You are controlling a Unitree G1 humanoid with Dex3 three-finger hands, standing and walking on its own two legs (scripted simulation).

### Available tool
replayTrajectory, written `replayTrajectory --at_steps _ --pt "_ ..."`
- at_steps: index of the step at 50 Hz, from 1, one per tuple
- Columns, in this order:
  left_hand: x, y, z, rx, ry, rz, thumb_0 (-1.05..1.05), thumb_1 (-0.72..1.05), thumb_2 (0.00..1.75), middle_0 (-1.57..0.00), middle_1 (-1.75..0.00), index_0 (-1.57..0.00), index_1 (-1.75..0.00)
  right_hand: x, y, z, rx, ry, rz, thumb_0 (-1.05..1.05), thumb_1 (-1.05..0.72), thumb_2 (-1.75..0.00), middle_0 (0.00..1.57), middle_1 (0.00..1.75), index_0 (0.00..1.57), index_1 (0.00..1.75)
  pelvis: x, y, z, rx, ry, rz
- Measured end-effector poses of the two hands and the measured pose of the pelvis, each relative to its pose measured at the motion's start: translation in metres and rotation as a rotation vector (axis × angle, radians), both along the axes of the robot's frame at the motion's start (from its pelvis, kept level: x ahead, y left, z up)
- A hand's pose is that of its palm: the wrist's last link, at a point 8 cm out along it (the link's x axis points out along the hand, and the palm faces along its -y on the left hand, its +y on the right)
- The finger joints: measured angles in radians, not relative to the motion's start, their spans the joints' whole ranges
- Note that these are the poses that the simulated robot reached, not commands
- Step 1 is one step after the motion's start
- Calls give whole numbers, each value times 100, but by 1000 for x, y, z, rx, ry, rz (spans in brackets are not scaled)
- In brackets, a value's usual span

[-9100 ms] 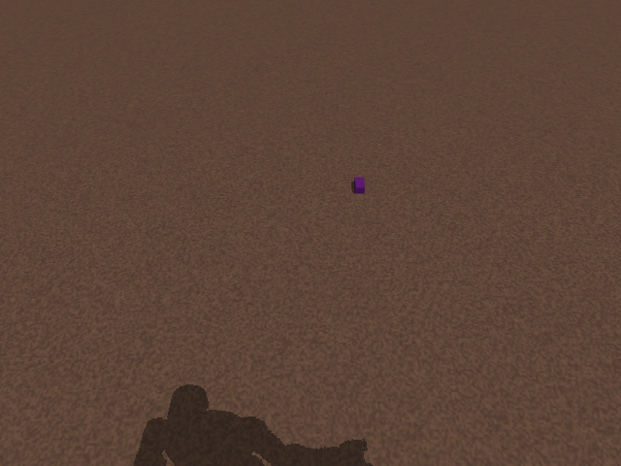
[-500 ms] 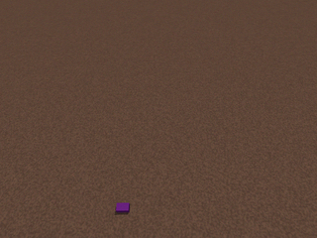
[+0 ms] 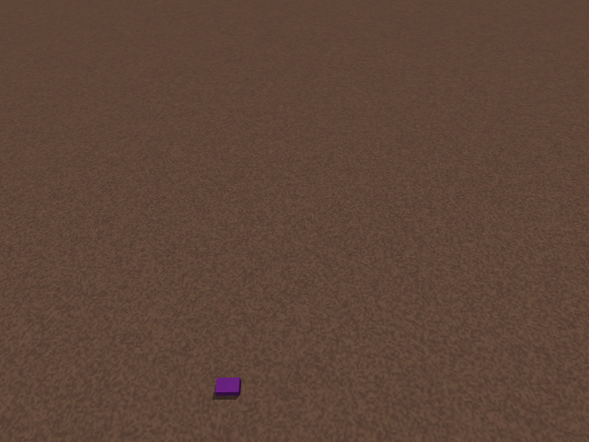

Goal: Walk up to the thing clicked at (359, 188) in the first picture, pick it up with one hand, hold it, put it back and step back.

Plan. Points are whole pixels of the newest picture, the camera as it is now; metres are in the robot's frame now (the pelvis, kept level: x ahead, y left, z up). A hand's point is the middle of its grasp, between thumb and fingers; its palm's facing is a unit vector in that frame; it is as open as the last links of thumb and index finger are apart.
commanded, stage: rise first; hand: left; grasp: from above
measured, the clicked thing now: (228, 386) +0.43 +0.26 -0.77
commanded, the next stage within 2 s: none
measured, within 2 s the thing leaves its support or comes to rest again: neither
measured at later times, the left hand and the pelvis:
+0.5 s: hand out of the picture +0.14 +0.26 -0.19, palm faces -0.07 -0.92 -0.39, open 11.6 cm; pelvis -0.02 +0.01 -0.04, yaw -1 degrees
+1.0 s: hand out of the picture +0.12 +0.27 -0.25, palm faces -0.20 -0.85 -0.49, open 13.6 cm; pelvis -0.02 +0.02 -0.11, yaw -1 degrees
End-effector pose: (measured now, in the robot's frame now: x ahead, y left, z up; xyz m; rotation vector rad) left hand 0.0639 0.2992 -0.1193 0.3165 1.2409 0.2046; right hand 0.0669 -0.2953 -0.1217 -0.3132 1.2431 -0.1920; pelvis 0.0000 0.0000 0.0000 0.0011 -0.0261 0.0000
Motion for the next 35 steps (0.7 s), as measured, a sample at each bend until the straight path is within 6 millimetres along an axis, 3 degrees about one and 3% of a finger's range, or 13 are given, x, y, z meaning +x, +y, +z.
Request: replayTrajectory --at_steps 6,11,17,26,35 --pt "4 -1 1 -2 -23 7 0 90 90 -21 -30 -21 -30 1 1 1 -1 -24 -10 1 -91 -89 20 30 20 30 -1 0 -1 1 9 0" --pt "40 -5 -4 -19 -114 15 1 79 88 -24 -40 -23 -41 8 16 0 18 -130 -9 1 -90 -89 20 30 20 30 -13 1 -8 -1 64 7" --pt "74 -1 -13 4 -149 -56 0 47 84 -25 -64 -25 -63 6 34 -8 54 -185 -33 1 -89 -89 20 30 20 30 -19 3 -21 -1 136 -12" --pt "67 3 -33 49 -85 -96 0 -11 83 -25 -84 -25 -83 15 49 -21 73 -262 -32 1 -89 -89 21 30 20 30 -17 12 -42 -7 206 -20" --pt "61 7 -57 90 -110 -154 0 -40 89 -23 -90 -22 -91 45 56 -42 51 -354 15 1 -91 -89 20 30 20 30 -19 17 -76 -18 280 -17"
